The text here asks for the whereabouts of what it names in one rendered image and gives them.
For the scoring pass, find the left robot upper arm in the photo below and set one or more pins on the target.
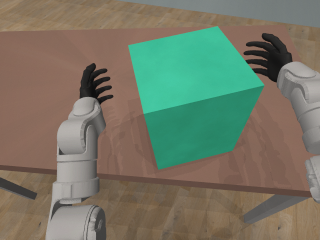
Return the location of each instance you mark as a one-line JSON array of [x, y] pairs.
[[78, 222]]

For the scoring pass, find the table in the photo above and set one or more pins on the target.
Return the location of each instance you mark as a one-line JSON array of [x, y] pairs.
[[40, 80]]

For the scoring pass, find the carton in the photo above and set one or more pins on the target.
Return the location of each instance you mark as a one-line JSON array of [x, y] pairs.
[[197, 93]]

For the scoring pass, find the right robot forearm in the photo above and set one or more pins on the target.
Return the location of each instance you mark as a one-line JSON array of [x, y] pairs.
[[301, 85]]

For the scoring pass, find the robot left hand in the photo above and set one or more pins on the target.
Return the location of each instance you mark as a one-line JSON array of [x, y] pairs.
[[88, 85]]

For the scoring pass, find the robot right hand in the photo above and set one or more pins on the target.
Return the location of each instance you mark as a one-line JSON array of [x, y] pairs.
[[276, 54]]

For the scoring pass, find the left robot forearm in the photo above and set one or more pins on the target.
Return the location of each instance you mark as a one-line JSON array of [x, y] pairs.
[[77, 151]]

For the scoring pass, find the right robot upper arm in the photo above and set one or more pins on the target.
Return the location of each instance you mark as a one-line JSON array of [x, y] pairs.
[[313, 176]]

